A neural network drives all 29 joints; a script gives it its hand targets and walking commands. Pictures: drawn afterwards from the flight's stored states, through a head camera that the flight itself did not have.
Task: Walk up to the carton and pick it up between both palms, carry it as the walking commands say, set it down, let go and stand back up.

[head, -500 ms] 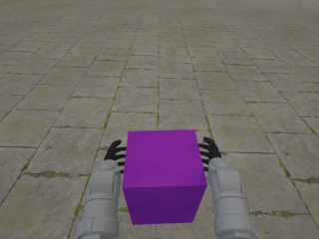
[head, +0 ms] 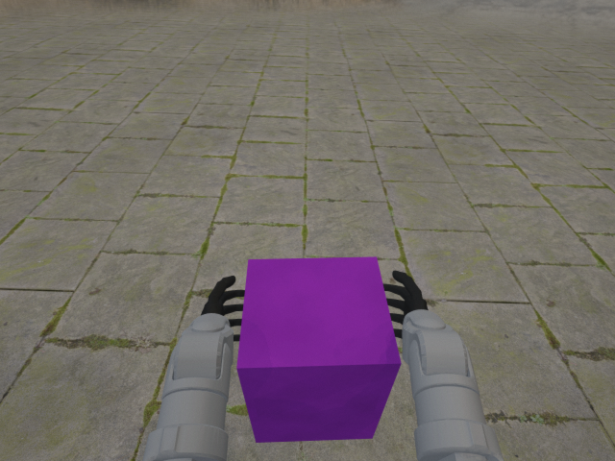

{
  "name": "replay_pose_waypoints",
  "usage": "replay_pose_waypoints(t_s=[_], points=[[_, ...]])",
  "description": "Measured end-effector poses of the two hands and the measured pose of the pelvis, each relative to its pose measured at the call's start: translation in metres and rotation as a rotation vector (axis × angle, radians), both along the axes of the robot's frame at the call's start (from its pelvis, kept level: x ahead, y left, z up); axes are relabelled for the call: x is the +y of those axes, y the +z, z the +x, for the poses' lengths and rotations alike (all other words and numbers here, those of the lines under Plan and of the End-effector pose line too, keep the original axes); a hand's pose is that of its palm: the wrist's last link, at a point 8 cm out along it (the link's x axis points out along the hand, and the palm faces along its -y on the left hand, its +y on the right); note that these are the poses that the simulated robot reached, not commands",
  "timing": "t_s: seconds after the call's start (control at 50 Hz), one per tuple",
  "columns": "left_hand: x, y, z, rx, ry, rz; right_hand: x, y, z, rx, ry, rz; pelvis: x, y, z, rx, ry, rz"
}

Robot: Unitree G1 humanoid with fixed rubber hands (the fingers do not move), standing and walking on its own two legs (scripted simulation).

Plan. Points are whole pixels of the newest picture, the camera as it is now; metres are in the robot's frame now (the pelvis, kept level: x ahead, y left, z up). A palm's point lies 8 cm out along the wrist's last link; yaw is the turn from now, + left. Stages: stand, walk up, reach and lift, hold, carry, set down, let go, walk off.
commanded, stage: hold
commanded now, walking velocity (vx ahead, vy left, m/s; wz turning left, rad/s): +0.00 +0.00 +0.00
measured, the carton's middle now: (313, 353) +0.31 +0.00 -0.02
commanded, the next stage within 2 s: carry in 0.52 s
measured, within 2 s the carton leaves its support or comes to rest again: neither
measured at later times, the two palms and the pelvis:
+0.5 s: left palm (213, 327) +0.30 +0.14 +0.06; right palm (415, 325) +0.30 -0.13 +0.07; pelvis -0.01 +0.00 +0.00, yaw +0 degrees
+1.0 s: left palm (214, 373) +0.23 +0.12 +0.07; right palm (445, 384) +0.22 -0.15 +0.07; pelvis -0.05 +0.00 -0.03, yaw -2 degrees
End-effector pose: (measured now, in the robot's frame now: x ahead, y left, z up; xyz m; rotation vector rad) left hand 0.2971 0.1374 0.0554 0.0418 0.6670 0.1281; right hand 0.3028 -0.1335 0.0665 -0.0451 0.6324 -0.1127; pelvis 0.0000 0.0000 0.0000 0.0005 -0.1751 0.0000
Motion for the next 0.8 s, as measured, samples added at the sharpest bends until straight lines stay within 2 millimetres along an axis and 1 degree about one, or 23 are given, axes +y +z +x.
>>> replay_pose_waypoints(t_s=[0.26,0.5,0.6,0.68,0.74,0.8], points=[[0.001,0.001,-0.003,-0.004,0.007,-0.01,0.001,0.0,-0.004,-0.002,-0.011,0.012,0.002,-0.002,-0.006,-0.009,-0.003,0.0],[0.0,0.002,-0.002,-0.006,0.003,-0.003,0.0,-0.001,-0.003,-0.004,-0.009,0.011,0.001,-0.001,-0.005,-0.005,-0.004,0.001],[-0.001,-0.001,0.001,-0.001,0.004,0.005,-0.001,-0.004,0.002,-0.001,-0.002,0.015,-0.001,-0.005,-0.002,0.11,-0.012,0.0],[-0.004,0.003,0.004,-0.039,0.022,-0.011,-0.004,-0.003,0.004,-0.038,-0.01,0.037,-0.003,-0.012,-0.005,0.172,-0.014,-0.003],[-0.006,0.005,0.001,-0.072,0.026,-0.021,-0.007,-0.002,-0.001,-0.069,-0.025,0.058,-0.003,-0.019,-0.011,0.2,-0.017,-0.001],[-0.009,0.006,-0.008,-0.086,0.022,-0.027,-0.01,-0.003,-0.013,-0.083,-0.041,0.072,-0.003,-0.025,-0.019,0.215,-0.02,0.004]])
